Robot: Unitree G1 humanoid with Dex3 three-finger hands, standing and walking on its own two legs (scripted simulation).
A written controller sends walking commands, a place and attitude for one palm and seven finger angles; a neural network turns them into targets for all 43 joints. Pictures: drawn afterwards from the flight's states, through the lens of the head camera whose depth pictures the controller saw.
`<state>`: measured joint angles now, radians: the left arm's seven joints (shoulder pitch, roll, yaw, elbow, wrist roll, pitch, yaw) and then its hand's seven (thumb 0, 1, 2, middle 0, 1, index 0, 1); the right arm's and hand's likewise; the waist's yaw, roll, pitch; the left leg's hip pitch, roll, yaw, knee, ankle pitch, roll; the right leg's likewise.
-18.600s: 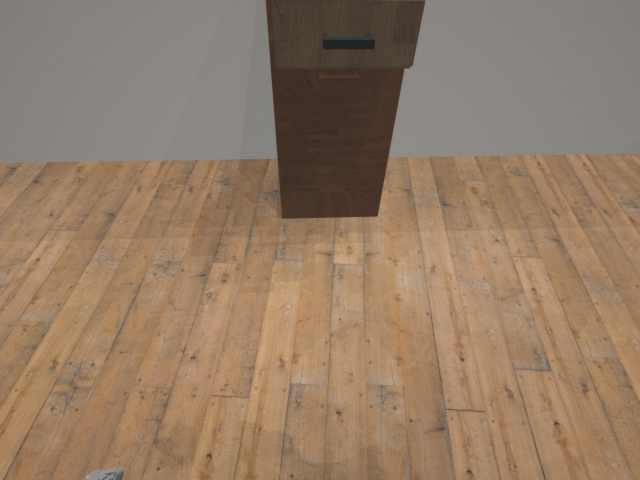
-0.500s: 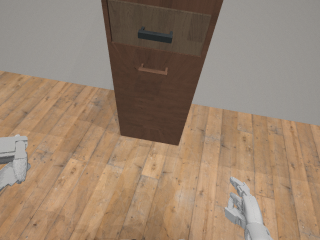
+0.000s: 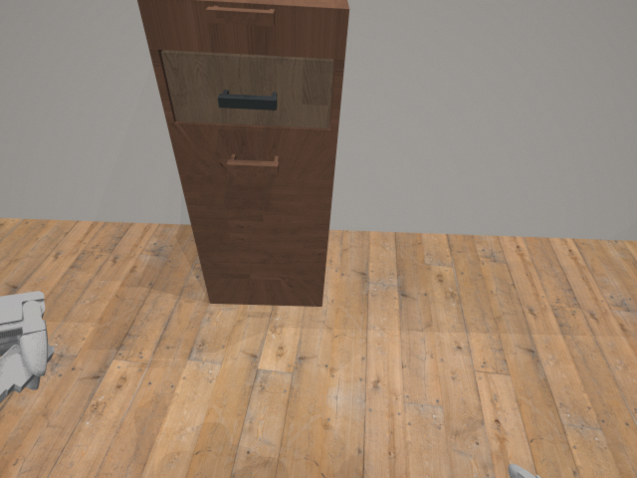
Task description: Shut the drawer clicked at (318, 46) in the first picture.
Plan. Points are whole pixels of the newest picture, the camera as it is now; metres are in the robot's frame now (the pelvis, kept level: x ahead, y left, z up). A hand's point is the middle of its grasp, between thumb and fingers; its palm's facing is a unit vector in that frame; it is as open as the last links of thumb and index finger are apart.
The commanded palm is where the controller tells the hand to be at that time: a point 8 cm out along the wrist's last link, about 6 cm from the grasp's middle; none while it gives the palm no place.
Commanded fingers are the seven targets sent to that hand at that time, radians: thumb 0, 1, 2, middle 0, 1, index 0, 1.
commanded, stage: stop stepping back and stand still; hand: left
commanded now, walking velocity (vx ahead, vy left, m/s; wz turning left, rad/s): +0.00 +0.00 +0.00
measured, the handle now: (249, 98) +0.90 +0.17 +0.09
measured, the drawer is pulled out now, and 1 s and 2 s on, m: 0.00 0.00 0.00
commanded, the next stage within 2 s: let the arm hang, fingers relaxed in 0.20 s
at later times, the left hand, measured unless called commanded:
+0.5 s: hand out of the picture +0.12 +0.24 -0.10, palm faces +0.05 -0.93 -0.36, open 3.0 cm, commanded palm none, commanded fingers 0.00 0.90 0.90 -0.96 -1.12 -0.96 -1.12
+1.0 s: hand out of the picture -0.01 +0.26 -0.14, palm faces +0.04 -0.94 -0.35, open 6.5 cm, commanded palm none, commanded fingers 0.00 0.90 0.90 -0.20 -0.30 -0.20 -0.30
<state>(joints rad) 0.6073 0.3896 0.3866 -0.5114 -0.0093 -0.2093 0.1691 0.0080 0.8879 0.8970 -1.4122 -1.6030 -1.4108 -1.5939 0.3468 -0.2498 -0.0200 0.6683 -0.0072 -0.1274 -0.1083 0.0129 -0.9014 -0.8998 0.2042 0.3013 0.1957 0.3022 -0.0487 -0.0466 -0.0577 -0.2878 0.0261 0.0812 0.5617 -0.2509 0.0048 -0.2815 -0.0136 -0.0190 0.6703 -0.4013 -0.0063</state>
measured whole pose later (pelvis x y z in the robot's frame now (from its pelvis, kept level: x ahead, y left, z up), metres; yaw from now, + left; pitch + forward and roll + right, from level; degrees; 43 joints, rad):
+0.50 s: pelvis -0.02 +0.00 +0.00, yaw +2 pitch -1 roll +1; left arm 0.24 0.29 0.05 0.59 0.03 0.04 0.00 0.00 0.91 0.90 -1.27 -1.47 -1.27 -1.46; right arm 0.10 -0.28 0.01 0.82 -0.02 -0.03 0.01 0.01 -0.90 -0.90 0.21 0.30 0.20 0.30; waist -0.01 0.03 0.01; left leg -0.34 -0.01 0.02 0.58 -0.22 0.01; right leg -0.29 0.00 -0.02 0.63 -0.33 -0.02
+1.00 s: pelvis -0.02 +0.00 +0.02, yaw +2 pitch -2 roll +0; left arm 0.19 0.32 0.03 1.17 0.01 0.01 0.00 0.00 0.91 0.90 -0.36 -0.48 -0.35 -0.47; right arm 0.21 -0.27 -0.01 1.14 -0.02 0.02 -0.01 0.00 -0.90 -0.90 0.21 0.30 0.20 0.30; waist 0.00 0.03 0.08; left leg -0.21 0.00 0.01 0.37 -0.12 0.01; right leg -0.14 0.02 -0.03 0.38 -0.20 -0.02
